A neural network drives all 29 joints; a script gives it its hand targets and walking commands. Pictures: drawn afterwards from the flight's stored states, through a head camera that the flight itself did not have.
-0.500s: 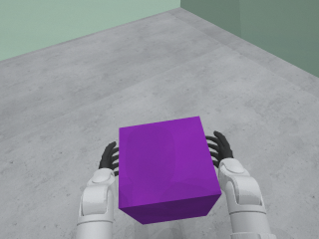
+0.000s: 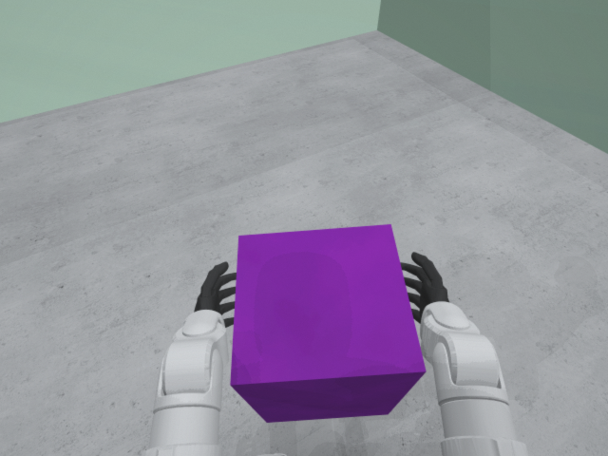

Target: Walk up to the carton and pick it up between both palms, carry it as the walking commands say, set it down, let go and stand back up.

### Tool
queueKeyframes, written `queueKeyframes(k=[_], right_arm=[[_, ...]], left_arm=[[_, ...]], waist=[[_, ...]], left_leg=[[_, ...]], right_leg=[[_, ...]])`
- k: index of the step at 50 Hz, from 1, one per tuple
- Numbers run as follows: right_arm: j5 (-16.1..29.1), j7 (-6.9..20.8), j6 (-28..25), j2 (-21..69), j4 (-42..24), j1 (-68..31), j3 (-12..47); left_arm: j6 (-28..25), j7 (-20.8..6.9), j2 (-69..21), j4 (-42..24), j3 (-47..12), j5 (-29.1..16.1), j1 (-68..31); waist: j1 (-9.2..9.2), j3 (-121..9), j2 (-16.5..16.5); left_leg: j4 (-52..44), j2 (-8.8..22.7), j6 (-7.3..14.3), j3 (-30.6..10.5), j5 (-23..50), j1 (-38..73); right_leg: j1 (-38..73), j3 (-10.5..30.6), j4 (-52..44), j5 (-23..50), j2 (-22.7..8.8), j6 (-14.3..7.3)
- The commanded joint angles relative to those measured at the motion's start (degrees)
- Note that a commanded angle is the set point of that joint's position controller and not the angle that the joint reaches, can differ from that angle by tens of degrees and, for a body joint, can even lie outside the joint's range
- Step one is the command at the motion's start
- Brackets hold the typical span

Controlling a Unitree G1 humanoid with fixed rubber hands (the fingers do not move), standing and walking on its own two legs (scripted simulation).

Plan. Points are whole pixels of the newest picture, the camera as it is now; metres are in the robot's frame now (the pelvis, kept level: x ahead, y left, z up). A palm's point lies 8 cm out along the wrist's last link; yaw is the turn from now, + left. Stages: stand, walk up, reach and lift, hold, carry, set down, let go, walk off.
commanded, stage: carry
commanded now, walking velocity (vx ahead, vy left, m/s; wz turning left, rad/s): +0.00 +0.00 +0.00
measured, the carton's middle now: (321, 335) +0.29 +0.01 -0.05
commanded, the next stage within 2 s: hold in 1.08 s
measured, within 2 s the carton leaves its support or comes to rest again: neither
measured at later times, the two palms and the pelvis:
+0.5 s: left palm (219, 322) +0.27 +0.14 +0.03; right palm (443, 314) +0.28 -0.15 +0.04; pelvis -0.01 -0.01 +0.00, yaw +0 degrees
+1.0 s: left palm (220, 316) +0.28 +0.14 +0.04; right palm (441, 310) +0.29 -0.15 +0.03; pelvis +0.00 -0.01 +0.00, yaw +0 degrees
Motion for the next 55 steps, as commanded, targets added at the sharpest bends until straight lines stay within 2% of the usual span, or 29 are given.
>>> queueKeyframes(k=[1,5,10,18,24,31,54,55], right_arm=[[7.3,13.5,0.1,45.3,0.6,-32.2,29.2],[7.5,13.2,0.2,45.6,0.4,-33.0,29.4],[7.6,12.9,0.4,45.7,-0.1,-33.2,29.6],[8.3,12.6,1.2,46.2,-3.0,-32.2,30.3],[8.8,12.1,1.8,46.3,-4.7,-32.1,30.7],[9.2,11.7,2.2,46.3,-5.9,-31.7,30.9],[11.2,10.5,3.4,46.2,-10.1,-31.8,32.3],[10.3,13.0,-0.1,44.9,-2.2,-31.9,33.0]], left_arm=[[-3.7,-12.6,-44.4,-7.9,-33.8,-13.2,-41.4],[-3.6,-12.3,-44.1,-7.7,-33.1,-13.0,-41.2],[-3.6,-12.0,-44.0,-8.0,-33.0,-13.1,-40.9],[-3.0,-11.5,-44.9,-11.2,-34.2,-13.9,-40.2],[-2.3,-11.2,-45.1,-12.7,-34.7,-14.4,-39.9],[-1.8,-11.1,-44.9,-13.6,-34.8,-14.8,-39.1],[-0.1,-10.5,-44.8,-15.7,-35.4,-16.1,-37.1],[-1.0,-9.8,-45.9,-5.9,-33.0,-15.7,-30.2]], waist=[[-1.7,-21.2,2.2],[-1.69,-20.8,1.6],[-1.68,-21.3,1.6],[-1.62,-23.0,2.5],[-1.53,-24.2,1.9],[-1.47,-25.1,1.6],[-1.29,-25.7,1.8],[2.98,-17.5,-7.1]], left_leg=[[-19.5,10.4,-1.3,-16.4,-15.9,6.9],[-18.7,9.7,-1.3,-15.8,-16.1,6.2],[-17.2,9.8,-1.2,-15.4,-12.0,7.3],[-17.4,11.1,-1.3,-16.1,-6.7,9.9],[-15.7,10.9,-1.4,-14.9,-0.9,11.6],[-14.9,11.1,-1.3,-14.4,2.2,12.4],[-15.7,11.7,-1.4,-14.4,2.4,13.1],[-9.6,-0.9,-4.3,-9.3,2.3,26.1]], right_leg=[[0.6,2.7,-5.5,0.6,-5.3,-1.4],[-0.5,3.3,-6.7,-0.2,-5.8,-1.6],[-1.4,3.8,-7.0,0.4,-6.4,-1.7],[-1.7,3.2,-5.5,2.0,-5.7,-1.9],[-1.2,3.4,-5.5,3.2,-6.3,-2.1],[-0.6,3.6,-5.3,3.5,-7.0,-2.3],[0.0,3.7,-4.6,2.4,-7.2,-2.6],[-2.1,3.9,-11.9,-5.1,-1.1,-2.5]])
